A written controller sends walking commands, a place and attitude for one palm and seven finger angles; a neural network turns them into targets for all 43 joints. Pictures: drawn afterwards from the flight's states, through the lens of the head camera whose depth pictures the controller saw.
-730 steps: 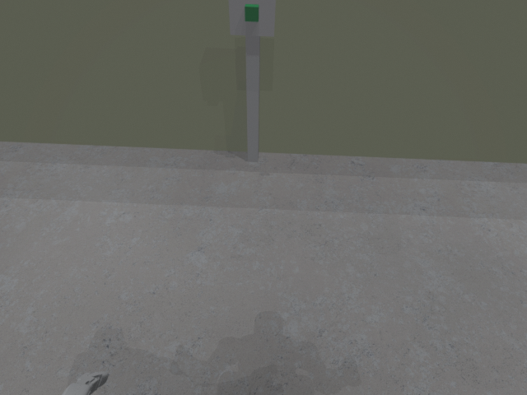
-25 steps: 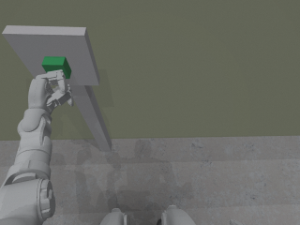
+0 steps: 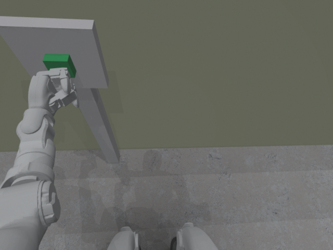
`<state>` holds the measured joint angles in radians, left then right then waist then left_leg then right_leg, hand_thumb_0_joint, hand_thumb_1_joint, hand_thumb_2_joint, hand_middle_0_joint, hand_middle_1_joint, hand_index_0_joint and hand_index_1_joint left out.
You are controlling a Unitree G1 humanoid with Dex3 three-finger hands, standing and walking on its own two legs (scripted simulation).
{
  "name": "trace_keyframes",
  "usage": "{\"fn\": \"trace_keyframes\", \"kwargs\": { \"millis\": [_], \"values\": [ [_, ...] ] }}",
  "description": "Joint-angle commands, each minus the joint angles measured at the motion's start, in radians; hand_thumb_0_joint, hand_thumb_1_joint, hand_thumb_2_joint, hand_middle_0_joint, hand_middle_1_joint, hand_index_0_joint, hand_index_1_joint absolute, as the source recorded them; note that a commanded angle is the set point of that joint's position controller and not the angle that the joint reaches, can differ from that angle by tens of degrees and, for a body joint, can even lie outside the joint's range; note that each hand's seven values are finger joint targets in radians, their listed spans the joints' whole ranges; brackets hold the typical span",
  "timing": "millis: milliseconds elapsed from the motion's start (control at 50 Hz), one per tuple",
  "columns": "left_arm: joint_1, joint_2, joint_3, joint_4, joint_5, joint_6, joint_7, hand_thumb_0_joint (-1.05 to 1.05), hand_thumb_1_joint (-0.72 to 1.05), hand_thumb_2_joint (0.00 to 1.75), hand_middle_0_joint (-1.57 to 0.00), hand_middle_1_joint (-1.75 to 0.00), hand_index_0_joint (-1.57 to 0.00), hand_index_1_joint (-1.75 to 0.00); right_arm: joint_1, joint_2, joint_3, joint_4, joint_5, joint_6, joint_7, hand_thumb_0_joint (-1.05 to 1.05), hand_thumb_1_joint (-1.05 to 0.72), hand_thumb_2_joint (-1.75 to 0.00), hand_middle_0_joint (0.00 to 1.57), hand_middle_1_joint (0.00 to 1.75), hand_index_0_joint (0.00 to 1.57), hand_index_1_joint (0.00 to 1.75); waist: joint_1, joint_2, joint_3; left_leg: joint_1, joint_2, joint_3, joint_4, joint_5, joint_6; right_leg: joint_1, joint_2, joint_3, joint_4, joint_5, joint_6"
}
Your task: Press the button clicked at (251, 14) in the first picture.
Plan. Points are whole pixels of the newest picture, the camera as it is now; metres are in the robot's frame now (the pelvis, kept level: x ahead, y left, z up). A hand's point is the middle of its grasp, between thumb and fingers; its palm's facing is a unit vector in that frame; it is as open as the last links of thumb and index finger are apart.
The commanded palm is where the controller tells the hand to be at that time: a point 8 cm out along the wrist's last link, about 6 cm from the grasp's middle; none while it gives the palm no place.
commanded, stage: press the button with the knuckle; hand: left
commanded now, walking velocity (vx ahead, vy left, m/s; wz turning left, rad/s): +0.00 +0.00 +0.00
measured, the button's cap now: (61, 63) +0.53 +0.23 +0.10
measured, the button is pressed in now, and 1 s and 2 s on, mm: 7 2 0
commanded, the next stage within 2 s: hold the button down briefly in 0.24 s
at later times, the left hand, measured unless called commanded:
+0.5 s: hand (72, 88) +0.48 +0.20 +0.06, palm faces +0.02 -1.00 -0.03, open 3.7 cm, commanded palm +0.49 +0.24 +0.07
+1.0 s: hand (71, 93) +0.47 +0.20 +0.06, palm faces +0.01 -1.00 -0.02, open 3.6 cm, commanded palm +0.44 +0.25 +0.07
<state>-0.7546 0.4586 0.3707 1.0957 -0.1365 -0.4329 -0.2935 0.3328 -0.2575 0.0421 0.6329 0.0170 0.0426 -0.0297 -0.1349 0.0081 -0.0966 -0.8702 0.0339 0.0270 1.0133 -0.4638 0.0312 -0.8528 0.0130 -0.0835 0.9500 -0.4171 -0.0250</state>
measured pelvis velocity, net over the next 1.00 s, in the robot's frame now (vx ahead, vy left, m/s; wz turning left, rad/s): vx -0.02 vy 0.00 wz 0.00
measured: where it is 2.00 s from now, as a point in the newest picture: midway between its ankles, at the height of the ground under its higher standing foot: outside the picture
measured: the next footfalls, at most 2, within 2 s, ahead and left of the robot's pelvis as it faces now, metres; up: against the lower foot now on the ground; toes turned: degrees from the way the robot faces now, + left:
none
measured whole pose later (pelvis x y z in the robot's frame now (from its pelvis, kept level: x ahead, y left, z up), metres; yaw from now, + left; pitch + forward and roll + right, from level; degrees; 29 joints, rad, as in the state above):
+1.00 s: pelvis -0.02 +0.00 -0.01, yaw +0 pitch +20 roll -3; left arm -0.82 0.50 0.38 1.12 -0.13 -0.42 -0.28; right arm 0.38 -0.27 0.06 0.62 0.01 0.02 -0.02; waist -0.16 0.01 -0.10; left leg -0.95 0.04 0.02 1.05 -0.44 0.03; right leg -0.93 0.02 -0.09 0.97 -0.39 -0.03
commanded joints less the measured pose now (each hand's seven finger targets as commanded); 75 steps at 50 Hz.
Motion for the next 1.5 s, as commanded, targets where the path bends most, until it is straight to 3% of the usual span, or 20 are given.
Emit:
{"fn": "trace_keyframes", "kwargs": {
  "millis": [0, 100, 220, 300, 340, 460, 600, 660, 720, 840, 880, 940, 1040, 1120, 1200, 1260, 1360, 1400, 1420, 1480],
  "values": [
    [-0.547, 0.294, 0.047, -0.173, -0.008, -0.063, 0.029, 0.00, 0.90, 0.90, -1.30, -1.50, -1.30, -1.50, 0.134, -0.186, -0.065, -0.053, -0.006, -0.023, -0.012, 0.00, -0.90, -0.90, 0.20, 0.30, 0.20, 0.30, -0.044, 0.117, -0.392, 0.244, -0.014, -0.080, -0.113, 0.245, -0.002, 0.126, 0.018, 0.072, -0.110, 0.183, 0.007],
    [-0.615, 0.303, 0.049, -0.190, -0.006, -0.075, 0.032, 0.00, 0.90, 0.90, -1.30, -1.50, -1.30, -1.50, 0.149, -0.192, -0.065, -0.049, -0.016, -0.031, -0.008, 0.00, -0.90, -0.90, 0.20, 0.30, 0.20, 0.30, -0.050, 0.173, -0.487, 0.317, -0.009, -0.100, -0.099, 0.283, -0.008, 0.084, 0.020, 0.061, -0.091, 0.178, 0.004],
    [-0.690, 0.320, 0.040, -0.130, 0.000, -0.054, 0.045, 0.00, 0.90, 0.90, -1.30, -1.50, -1.30, -1.50, 0.161, -0.202, -0.059, -0.037, -0.014, -0.035, -0.013, 0.00, -0.90, -0.90, 0.20, 0.30, 0.20, 0.30, -0.093, 0.105, -0.420, 0.229, -0.007, -0.101, -0.097, 0.187, 0.002, 0.061, 0.023, 0.065, -0.108, 0.117, 0.013],
    [-0.766, 0.351, 0.033, -0.133, 0.020, -0.056, 0.055, 0.00, 0.90, 0.90, -1.30, -1.50, -1.30, -1.50, 0.175, -0.208, -0.055, -0.031, -0.018, -0.044, -0.017, 0.00, -0.90, -0.90, 0.20, 0.30, 0.20, 0.30, -0.103, 0.166, -0.434, 0.232, -0.008, -0.113, -0.096, 0.153, 0.001, 0.023, 0.021, 0.065, -0.097, 0.084, 0.009],
    [-0.761, 0.323, 0.014, -0.115, 0.026, -0.055, 0.059, 0.00, 0.90, 0.90, -1.30, -1.50, -1.30, -1.50, 0.177, -0.207, -0.055, -0.030, -0.020, -0.047, -0.015, 0.00, -0.90, -0.90, 0.20, 0.30, 0.20, 0.30, -0.102, 0.190, -0.430, 0.257, -0.007, -0.125, -0.103, 0.142, -0.005, -0.011, 0.021, 0.056, -0.095, 0.069, 0.005],
    [-0.807, 0.306, -0.010, -0.114, 0.028, -0.049, 0.071, 0.00, 0.90, 0.90, -1.30, -1.50, -1.30, -1.50, 0.186, -0.212, -0.052, -0.025, -0.024, -0.061, -0.012, 0.00, -0.90, -0.90, 0.20, 0.30, 0.20, 0.30, -0.125, 0.163, -0.428, 0.226, -0.008, -0.127, -0.100, 0.071, 0.002, -0.024, 0.020, 0.060, -0.101, 0.030, 0.009],
    [-0.820, 0.332, -0.002, -0.108, 0.033, -0.050, 0.071, 0.00, 0.90, 0.90, -1.30, -1.50, -1.30, -1.50, 0.191, -0.214, -0.048, -0.024, -0.024, -0.072, -0.012, 0.00, -0.90, -0.90, 0.20, 0.30, 0.20, 0.30, -0.124, 0.176, -0.443, 0.196, -0.011, -0.117, -0.092, 0.059, 0.006, -0.003, 0.021, 0.068, -0.103, 0.020, 0.007],
    [-0.780, 0.381, 0.034, -0.097, 0.030, -0.047, 0.063, 0.00, 0.90, 0.90, -1.30, -1.50, -1.30, -1.50, 0.189, -0.218, -0.046, -0.034, -0.021, -0.072, -0.012, 0.00, -0.90, -0.90, 0.20, 0.30, 0.20, 0.30, -0.105, 0.155, -0.431, 0.150, -0.014, -0.110, -0.093, 0.033, 0.007, 0.031, 0.021, 0.077, -0.109, -0.002, 0.006],
    [-0.749, 0.330, 0.011, -0.114, 0.023, -0.046, 0.053, 0.00, 0.90, 0.90, -1.30, -1.50, -1.30, -1.50, 0.183, -0.210, -0.048, -0.042, -0.022, -0.071, -0.006, 0.00, -0.90, -0.90, 0.20, 0.30, 0.20, 0.30, -0.095, 0.189, -0.447, 0.188, -0.014, -0.108, -0.095, 0.066, 0.005, 0.026, 0.020, 0.071, -0.105, 0.020, 0.003],
    [-0.625, 0.340, 0.046, -0.147, 0.000, -0.038, 0.038, 0.00, 0.90, 0.90, -1.30, -1.50, -1.30, -1.50, 0.171, -0.206, -0.054, -0.063, -0.013, -0.055, -0.004, 0.00, -0.90, -0.90, 0.20, 0.30, 0.20, 0.30, -0.063, 0.111, -0.432, 0.164, -0.012, -0.089, -0.106, 0.095, 0.009, 0.103, 0.022, 0.078, -0.121, 0.047, 0.008],
    [-0.572, 0.312, 0.044, -0.185, -0.006, -0.044, 0.035, 0.00, 0.90, 0.90, -1.30, -1.50, -1.30, -1.50, 0.168, -0.200, -0.058, -0.076, -0.012, -0.051, -0.001, 0.00, -0.90, -0.90, 0.20, 0.30, 0.20, 0.30, -0.040, 0.138, -0.458, 0.204, -0.015, -0.086, -0.115, 0.137, 0.006, 0.121, 0.022, 0.072, -0.118, 0.078, 0.002],
    [-0.487, 0.303, 0.050, -0.185, -0.018, -0.035, 0.030, 0.00, 0.90, 0.90, -1.30, -1.50, -1.30, -1.50, 0.154, -0.195, -0.060, -0.085, -0.006, -0.042, -0.002, 0.00, -0.90, -0.90, 0.20, 0.30, 0.20, 0.30, -0.029, 0.083, -0.425, 0.169, -0.015, -0.071, -0.120, 0.130, 0.008, 0.160, 0.020, 0.080, -0.132, 0.085, 0.008],
    [-0.359, 0.308, 0.077, -0.221, -0.032, -0.032, 0.017, 0.00, 0.90, 0.90, -1.30, -1.50, -1.30, -1.50, 0.138, -0.186, -0.063, -0.108, 0.000, -0.028, -0.005, 0.00, -0.90, -0.90, 0.20, 0.30, 0.20, 0.30, 0.005, 0.067, -0.402, 0.163, -0.020, -0.051, -0.132, 0.188, 0.008, 0.223, 0.017, 0.083, -0.131, 0.164, 0.008],
    [-0.223, 0.232, 0.048, -0.344, -0.054, -0.030, 0.009, 0.00, 0.90, 0.90, -1.30, -1.50, -1.30, -1.50, 0.116, -0.171, -0.071, -0.139, 0.006, -0.020, 0.003, 0.00, -0.90, -0.90, 0.20, 0.30, 0.20, 0.30, 0.040, 0.133, -0.459, 0.288, -0.016, -0.053, -0.145, 0.334, -0.004, 0.237, 0.020, 0.062, -0.115, 0.281, 0.000],
    [-0.096, 0.154, 0.007, -0.465, -0.078, -0.020, 0.015, 0.00, 0.90, 0.90, -1.30, -1.50, -1.30, -1.50, 0.093, -0.162, -0.080, -0.161, 0.013, -0.017, 0.009, 0.00, -0.90, -0.90, 0.20, 0.30, 0.20, 0.30, 0.047, 0.082, -0.451, 0.335, -0.010, -0.051, -0.156, 0.424, -0.004, 0.262, 0.023, 0.052, -0.123, 0.351, 0.003],
    [-0.058, 0.128, -0.011, -0.518, -0.086, -0.015, 0.024, 0.00, 0.90, 0.90, -1.30, -1.50, -1.30, -1.50, 0.076, -0.159, -0.084, -0.157, 0.016, -0.017, 0.007, 0.00, -0.90, -0.90, 0.20, 0.30, 0.20, 0.30, 0.037, 0.052, -0.394, 0.325, -0.008, -0.050, -0.163, 0.415, -0.005, 0.266, 0.023, 0.050, -0.132, 0.357, 0.007],
    [0.071, 0.077, -0.037, -0.656, -0.100, -0.023, 0.035, 0.00, 0.90, 0.90, -1.30, -1.50, -1.30, -1.50, 0.053, -0.149, -0.090, -0.162, 0.017, -0.035, 0.007, 0.00, -0.90, -0.90, 0.20, 0.30, 0.20, 0.30, 0.062, 0.118, -0.424, 0.422, -0.003, -0.061, -0.163, 0.551, -0.018, 0.274, 0.017, 0.043, -0.125, 0.408, 0.003],
    [0.150, 0.075, -0.036, -0.718, -0.107, -0.026, 0.038, 0.00, 0.90, 0.90, -1.30, -1.50, -1.30, -1.50, 0.045, -0.148, -0.091, -0.167, 0.017, -0.043, 0.007, 0.00, -0.90, -0.90, 0.20, 0.30, 0.20, 0.30, 0.069, 0.112, -0.446, 0.453, 0.001, -0.067, -0.164, 0.621, -0.022, 0.290, 0.015, 0.041, -0.121, 0.442, 0.005],
    [0.182, 0.038, -0.061, -0.737, -0.113, -0.023, 0.038, 0.00, 0.90, 0.90, -1.30, -1.50, -1.30, -1.50, 0.034, -0.141, -0.091, -0.170, 0.018, -0.047, 0.009, 0.00, -0.90, -0.90, 0.20, 0.30, 0.20, 0.30, 0.068, 0.110, -0.429, 0.457, 0.000, -0.064, -0.165, 0.625, -0.022, 0.287, 0.014, 0.040, -0.126, 0.446, 0.007],
    [0.247, 0.031, -0.068, -0.774, -0.118, -0.011, 0.041, 0.00, 0.90, 0.90, -1.30, -1.50, -1.30, -1.50, 0.018, -0.144, -0.090, -0.174, 0.019, -0.056, 0.008, 0.00, -0.90, -0.90, 0.20, 0.30, 0.20, 0.30, 0.067, 0.070, -0.391, 0.426, -0.001, -0.067, -0.170, 0.612, -0.021, 0.301, 0.012, 0.036, -0.128, 0.446, 0.007]
  ]
}}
